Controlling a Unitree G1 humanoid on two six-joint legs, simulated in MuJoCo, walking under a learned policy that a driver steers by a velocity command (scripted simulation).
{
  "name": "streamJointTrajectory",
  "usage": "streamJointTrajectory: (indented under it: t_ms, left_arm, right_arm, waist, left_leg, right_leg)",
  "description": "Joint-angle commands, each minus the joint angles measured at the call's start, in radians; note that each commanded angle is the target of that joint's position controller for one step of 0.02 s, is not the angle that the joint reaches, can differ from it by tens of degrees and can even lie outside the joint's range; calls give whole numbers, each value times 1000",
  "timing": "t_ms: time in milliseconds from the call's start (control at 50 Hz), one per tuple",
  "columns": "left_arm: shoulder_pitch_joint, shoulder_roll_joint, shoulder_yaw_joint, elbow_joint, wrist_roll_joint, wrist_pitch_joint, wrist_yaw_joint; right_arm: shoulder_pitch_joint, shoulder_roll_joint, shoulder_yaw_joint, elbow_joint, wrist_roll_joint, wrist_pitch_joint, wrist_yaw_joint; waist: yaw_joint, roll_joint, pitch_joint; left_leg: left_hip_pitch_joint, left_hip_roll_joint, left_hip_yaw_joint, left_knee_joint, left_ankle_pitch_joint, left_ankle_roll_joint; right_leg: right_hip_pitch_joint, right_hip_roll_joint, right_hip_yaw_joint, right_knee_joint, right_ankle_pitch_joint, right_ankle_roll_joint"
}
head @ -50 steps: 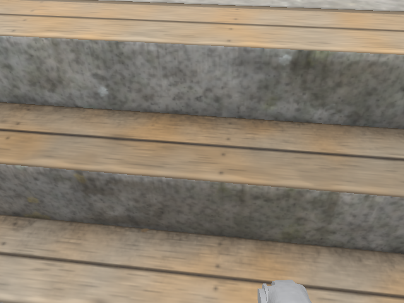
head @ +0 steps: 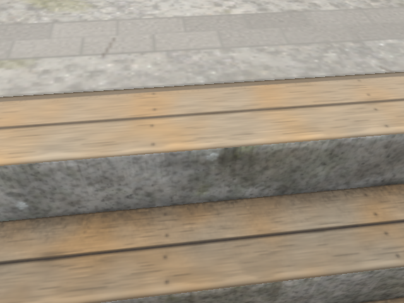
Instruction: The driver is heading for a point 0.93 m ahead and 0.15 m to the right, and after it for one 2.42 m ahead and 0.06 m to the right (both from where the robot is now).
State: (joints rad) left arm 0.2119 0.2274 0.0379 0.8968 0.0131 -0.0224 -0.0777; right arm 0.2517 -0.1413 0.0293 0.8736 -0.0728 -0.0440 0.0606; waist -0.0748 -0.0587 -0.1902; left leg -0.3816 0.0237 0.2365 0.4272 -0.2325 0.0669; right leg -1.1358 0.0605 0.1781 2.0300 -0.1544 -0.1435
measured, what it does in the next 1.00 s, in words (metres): climbs: right foot 0.20 m higher, then left foot 0.20 m higher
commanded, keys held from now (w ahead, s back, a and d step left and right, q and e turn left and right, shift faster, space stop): w+e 0.48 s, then w+q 0.38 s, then q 0.14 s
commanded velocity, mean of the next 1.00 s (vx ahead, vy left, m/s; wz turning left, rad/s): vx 0.43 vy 0.00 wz -0.21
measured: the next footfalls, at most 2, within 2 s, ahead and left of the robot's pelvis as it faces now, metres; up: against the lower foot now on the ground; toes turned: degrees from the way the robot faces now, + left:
right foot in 0.36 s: +0.27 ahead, -0.31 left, +0.20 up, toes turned -17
left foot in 0.94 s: +0.53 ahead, -0.19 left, +0.41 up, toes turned -8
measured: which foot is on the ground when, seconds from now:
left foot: down 0.00-0.36, up 0.38-0.92, down 0.94-1.00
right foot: up 0.00-0.34, down 0.36-1.00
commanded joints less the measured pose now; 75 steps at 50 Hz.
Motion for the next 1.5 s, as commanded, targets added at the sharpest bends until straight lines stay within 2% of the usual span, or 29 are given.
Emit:
streamJointTrajectory:
  t_ms: [20,200,240,280,340,360,380,400,440,460,500,520,620,640,660,680,700,780,860,900,960,980,1000,1020,1040,1100,1140,1240,1500]
  left_arm:
    - [-99,-3,-25,-71,7,4,1]
    - [-351,-104,-104,-203,3,65,10]
    - [-459,-37,-98,-259,9,101,19]
    - [-601,-26,-115,-298,14,140,-11]
    - [-225,4,-81,-151,-18,80,-51]
    - [-97,52,-61,-107,-22,51,-31]
    - [185,154,-46,-15,-25,47,7]
    - [501,308,-1,97,14,57,26]
    - [467,337,36,170,7,-6,5]
    - [310,261,20,170,-33,-29,3]
    - [-26,117,-20,130,-19,-26,-18]
    - [-61,62,-41,125,35,-15,-32]
    - [21,-42,-62,195,68,-40,-7]
    - [150,-50,-43,273,-21,-98,49]
    - [210,-57,-56,304,-31,-128,66]
    - [158,-22,-65,234,124,-103,14]
    - [99,36,-55,188,141,-97,-13]
    - [453,49,-64,254,123,-80,-32]
    - [274,-2,-91,211,113,-69,-66]
    - [169,172,-65,165,65,-87,-56]
    - [191,270,-6,185,-5,-93,-45]
    - [466,190,-34,235,120,-86,-90]
    - [185,248,14,229,60,-62,-82]
    - [126,61,-4,170,65,-30,-115]
    - [154,129,23,218,-19,-14,-90]
    - [-24,23,-12,77,55,-41,-5]
    - [-25,-5,-39,51,50,-30,21]
    - [-184,41,-48,-18,11,-45,41]
    - [-486,-4,-65,-269,55,15,119]
  right_arm:
    - [48,-57,-4,21,-10,-41,-7]
    - [243,-14,15,275,-97,-90,17]
    - [249,-35,7,280,-104,-91,30]
    - [187,-143,-25,255,-33,-80,71]
    - [83,-295,-55,157,8,-101,58]
    - [144,-253,-47,173,-6,-116,50]
    - [191,-192,-29,139,-77,-114,77]
    - [164,-154,-38,94,-54,-85,121]
    - [124,-107,-86,118,28,-66,88]
    - [94,-62,-67,135,23,-69,57]
    - [-8,-20,-33,95,45,-65,45]
    - [25,-63,-43,112,54,-52,30]
    - [-56,-64,-22,125,63,-34,30]
    - [-194,138,24,-43,56,-31,-63]
    - [-311,126,37,-90,65,-35,-97]
    - [-241,-62,3,-23,84,-8,-20]
    - [-242,-132,-23,-41,93,11,3]
    - [-351,-91,-10,-68,67,54,-12]
    - [-376,-53,4,-121,28,97,19]
    - [-449,-77,3,-194,55,123,63]
    - [-266,-117,-14,-171,30,116,50]
    - [-130,-140,-7,-79,102,107,31]
    - [168,-143,-42,7,33,127,24]
    - [341,-224,-42,95,-30,128,16]
    - [412,-220,-53,141,-55,103,22]
    - [112,-50,-25,170,22,6,25]
    - [-75,39,4,164,24,-9,31]
    - [-25,-145,-40,22,-7,-45,14]
    - [301,-154,-37,4,16,-91,-15]
  waist:
    - [3,102,56]
    - [31,101,156]
    - [44,86,111]
    - [67,169,117]
    - [229,275,-14]
    - [234,278,-136]
    - [285,73,-363]
    - [312,-97,-474]
    - [239,-279,-150]
    - [154,-361,-62]
    - [12,-30,47]
    - [-16,80,42]
    - [-22,-7,153]
    - [11,-4,187]
    - [50,111,255]
    - [16,61,103]
    - [5,28,115]
    - [156,-74,190]
    - [44,-36,155]
    - [-32,-100,25]
    - [-68,-126,16]
    - [70,-4,-219]
    - [-183,8,-232]
    - [-118,364,-282]
    - [-110,198,-218]
    - [41,90,-44]
    - [162,32,59]
    - [117,146,48]
    - [-55,212,79]
  left_leg:
    - [314,324,-289,-266,-182,222]
    - [460,402,-112,-430,-152,152]
    - [313,342,-14,-468,-100,117]
    - [-61,324,34,-585,-84,155]
    - [297,350,135,-262,1000,173]
    - [322,327,125,-9,1298,132]
    - [-98,241,-33,402,866,16]
    - [-367,67,-212,763,225,-3]
    - [-641,-109,-619,1391,421,41]
    - [-668,-92,-616,1564,463,76]
    - [-713,-49,-559,1758,445,154]
    - [-743,-31,-561,1706,476,150]
    - [-1024,-107,-513,2176,267,218]
    - [-1053,-134,-392,2094,137,108]
    - [-1061,-112,-343,1980,97,82]
    - [-1035,-61,-393,1918,328,200]
    - [-980,-70,-342,1796,387,163]
    - [-1432,-49,-301,1814,192,124]
    - [-1097,36,-103,1581,173,179]
    - [-444,-62,44,1267,65,109]
    - [-462,-204,84,561,-179,62]
    - [7,-147,-171,679,-85,178]
    - [57,-164,-233,283,42,110]
    - [294,73,-778,108,488,309]
    - [305,115,-799,160,819,282]
    - [223,45,-701,151,252,187]
    - [4,4,-493,52,139,114]
    - [-207,-2,-491,-49,245,88]
    - [454,212,-858,59,433,212]
  right_leg:
    - [-388,-79,10,125,2,-45]
    - [-705,-244,-48,189,-181,-220]
    - [-482,-301,-128,-129,-97,-217]
    - [16,-210,-227,-394,-473,-145]
    - [273,2,-409,-731,-372,-69]
    - [536,51,-318,-872,-260,-82]
    - [1064,-105,201,-1073,26,-208]
    - [1277,-264,746,-1518,-166,-167]
    - [1024,-268,700,-1624,-466,115]
    - [826,-201,549,-1519,-538,78]
    - [531,-172,460,-1476,-533,29]
    - [504,-196,409,-1498,-402,3]
    - [581,-225,188,-1639,-313,19]
    - [676,-243,33,-1639,-256,6]
    - [659,-227,-6,-1689,-238,30]
    - [699,-178,-21,-1656,-264,63]
    - [617,-170,-117,-1690,-234,65]
    - [1155,-341,-12,-1794,4,-101]
    - [991,-348,-222,-1907,453,-159]
    - [673,-358,-288,-1884,1583,-190]
    - [1264,-385,-274,-1581,1981,-137]
    - [939,-360,-176,-1425,2154,-88]
    - [977,-281,-196,-1284,1644,-84]
    - [586,3,-173,-719,320,-12]
    - [394,85,121,-305,242,-39]
    - [-66,74,162,-93,115,-80]
    - [-70,-29,38,-86,-1,-80]
    - [43,-63,-161,41,-2,94]
    - [-523,-103,-126,-42,-301,226]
